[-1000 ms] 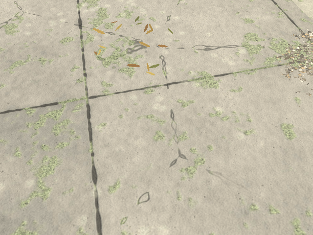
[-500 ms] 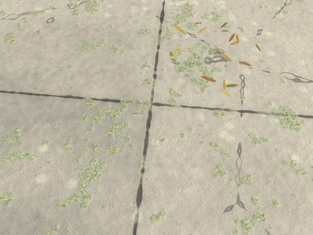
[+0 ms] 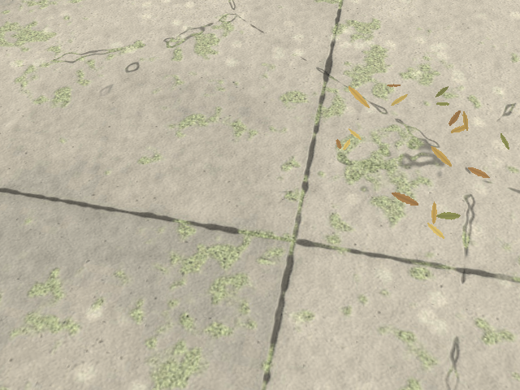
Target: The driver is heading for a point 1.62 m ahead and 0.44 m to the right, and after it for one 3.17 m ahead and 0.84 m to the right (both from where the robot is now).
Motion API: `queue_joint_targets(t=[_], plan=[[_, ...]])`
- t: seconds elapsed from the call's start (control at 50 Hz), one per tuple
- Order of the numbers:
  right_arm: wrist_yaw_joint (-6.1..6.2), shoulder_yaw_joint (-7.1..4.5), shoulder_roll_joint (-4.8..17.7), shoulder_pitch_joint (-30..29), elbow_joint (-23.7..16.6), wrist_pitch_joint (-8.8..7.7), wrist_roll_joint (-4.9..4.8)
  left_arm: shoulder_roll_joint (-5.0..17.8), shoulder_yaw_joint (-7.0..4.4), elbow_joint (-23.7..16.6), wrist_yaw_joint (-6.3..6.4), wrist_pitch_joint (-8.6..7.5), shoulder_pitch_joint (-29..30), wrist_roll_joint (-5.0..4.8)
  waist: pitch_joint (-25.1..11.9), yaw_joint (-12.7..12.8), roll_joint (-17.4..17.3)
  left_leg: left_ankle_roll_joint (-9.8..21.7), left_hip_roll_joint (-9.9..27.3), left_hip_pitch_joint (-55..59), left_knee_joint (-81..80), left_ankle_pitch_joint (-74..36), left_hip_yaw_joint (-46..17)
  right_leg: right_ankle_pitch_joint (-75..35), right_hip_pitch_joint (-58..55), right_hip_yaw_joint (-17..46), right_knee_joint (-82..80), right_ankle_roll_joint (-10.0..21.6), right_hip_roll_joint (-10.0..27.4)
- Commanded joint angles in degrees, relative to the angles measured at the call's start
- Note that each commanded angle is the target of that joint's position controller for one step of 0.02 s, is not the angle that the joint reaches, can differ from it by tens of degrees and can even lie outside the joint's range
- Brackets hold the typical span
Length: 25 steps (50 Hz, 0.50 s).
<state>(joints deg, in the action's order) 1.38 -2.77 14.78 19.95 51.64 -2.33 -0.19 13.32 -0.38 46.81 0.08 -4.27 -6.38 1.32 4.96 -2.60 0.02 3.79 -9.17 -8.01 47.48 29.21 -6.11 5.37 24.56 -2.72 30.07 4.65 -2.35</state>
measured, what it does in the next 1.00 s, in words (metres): steps on the spot, turning right: left foot, then right foot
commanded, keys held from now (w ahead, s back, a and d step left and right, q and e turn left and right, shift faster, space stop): e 0.72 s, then no key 0.28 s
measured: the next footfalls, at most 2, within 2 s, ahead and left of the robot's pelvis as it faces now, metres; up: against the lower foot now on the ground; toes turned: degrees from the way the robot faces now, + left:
left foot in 0.42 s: +0.10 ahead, +0.11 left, +0.00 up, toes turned -17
right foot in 0.88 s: +0.00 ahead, -0.08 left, +0.00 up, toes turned -28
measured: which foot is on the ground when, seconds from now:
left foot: up 0.00-0.40, down 0.42-0.88, up 0.90-1.00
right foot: down 0.00-0.42, up 0.44-0.86, down 0.88-1.00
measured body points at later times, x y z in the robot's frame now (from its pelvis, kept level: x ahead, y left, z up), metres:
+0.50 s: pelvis +0.03 +0.03 +0.02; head +0.06 +0.05 +0.47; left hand +0.20 +0.28 -0.12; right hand +0.05 -0.26 -0.09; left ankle +0.06 +0.12 -0.73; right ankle +0.07 -0.08 -0.69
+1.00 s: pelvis +0.02 +0.01 +0.02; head +0.03 -0.03 +0.47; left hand +0.26 +0.16 -0.09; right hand -0.06 -0.26 -0.13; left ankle +0.06 +0.13 -0.68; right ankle -0.04 -0.06 -0.72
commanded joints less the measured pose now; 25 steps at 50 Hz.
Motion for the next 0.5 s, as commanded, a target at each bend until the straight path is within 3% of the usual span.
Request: queue_joint_targets(t=[0.02,0.04,0.06,0.14,0.22,0.26,0.34,0.4,0.42,0.44,0.46,0.48,0.5], plan=[[-0.05,-1.06,6.17,7.1,-0.23,0.85,2.04,6.68,-1.86,-0.14,-0.19,0.92,-8.46,-2.01,-14.36,1.85,3.27,-2.47,3.98,-14.65,21.75,1.13,-0.52,-40.91,-25.14,26.59,-7.68,14.05,21.34],[-0.23,-0.91,5.89,2.85,-1.36,1.25,2.61,5.43,-1.48,-0.89,-0.12,1.47,-5.15,-1.68,-10.16,1.51,1.73,-2.87,5.73,-15.9,19.51,-1.11,0.84,-33.52,-20.16,23.45,-10.18,12.12,18.33],[-0.46,-0.93,5.81,0.34,-2.24,1.94,2.69,6.39,-1.76,-0.77,0.12,1.85,-4.8,-1.67,-7.61,1.29,2.88,-3.42,6.9,-15.86,17.45,-2.54,1.69,-30.01,-16.42,20.91,-12.05,10.69,15.93],[-0.17,-0.27,3.87,0.58,-2.31,3.83,1.74,9.09,-3.29,0.24,-0.06,2.97,-6.51,-0.75,-9.2,0.45,5.01,-5.16,6.65,-12.7,10.81,-3.51,4.06,-17.69,-11.47,18.21,-13.78,8.6,11.45],[0.69,-0.22,4.29,-5.0,-4.15,4.82,1.52,10.19,-4.56,0.01,-0.02,4.71,-7.49,-0.26,-8.01,2.49,7.18,-5.47,6.86,-14.56,4.07,-3.93,4.23,9.04,-8.69,22.92,-17.54,8.24,10.37],[0.87,-0.16,4.35,-6.7,-4.93,4.78,1.25,10.39,-5.08,-0.3,-0.07,5.48,-7.21,-0.11,-7.42,3.02,7.79,-5.3,6.66,-13.85,1.22,-4.78,4.15,14.96,-7.34,25.06,-18.57,7.7,10.11],[1.46,0.13,4.01,-5.85,-5.34,3.83,0.46,10.48,-5.86,-0.79,-0.31,6.53,-6.06,-0.01,-7.29,3.03,8.26,-3.98,5.15,-8.73,-6.99,-5.3,4.34,14.73,-5.5,28.12,-18.31,6.02,9.45],[2.17,0.01,4.33,0.04,-4.43,2.65,0.34,10.01,-6.09,-1.44,-0.29,7.31,-3.74,-0.83,-6.47,-0.08,7.9,-1.33,4.56,1.4,-24.96,-10.63,4.14,17.51,-1.11,28.66,-16.05,1.53,6.36],[2.69,-0.85,8.17,0.52,-4.91,2.23,1.05,7.98,-5.59,-2.2,-0.17,7.23,-4.49,-1.45,-5.64,0.5,1.67,0.55,12.1,4.11,-33.98,-5.51,-3.65,22.35,2.92,24.71,-10.08,-2.0,2.2],[2.93,-2.27,14.36,-3.24,-6.97,2.35,1.74,4.75,-5.04,-3.71,-0.1,6.84,-5.26,-2.43,-5.76,2.17,-12.65,6.21,27.96,3.81,-40.22,1.46,-21.98,24.43,10.0,11.83,6.42,-4.49,-7.23],[2.59,-2.14,13.26,-8.92,-8.18,2.5,2.5,9.19,-6.0,-2.41,0.29,6.48,-5.22,0.13,-2.54,3.14,-8.31,9.86,31.99,-6.06,-39.74,-5.87,-21.73,24.63,9.33,7.98,19.5,-5.11,-4.8],[2.41,-0.92,8.81,-10.7,-9.09,2.24,2.37,10.35,-6.57,-1.67,0.0,6.48,-6.12,0.42,-2.95,4.81,-4.38,9.74,28.59,-9.32,-37.29,-14.79,-16.45,21.99,4.84,8.97,26.5,-4.98,-3.33],[2.19,-0.26,6.46,-12.98,-9.41,2.02,1.97,9.49,-6.58,-0.67,-0.32,6.76,-8.45,0.56,-2.84,6.77,-3.52,7.9,24.65,-9.32,-35.31,-21.39,-9.89,18.98,4.19,8.33,31.14,-5.1,-3.05]])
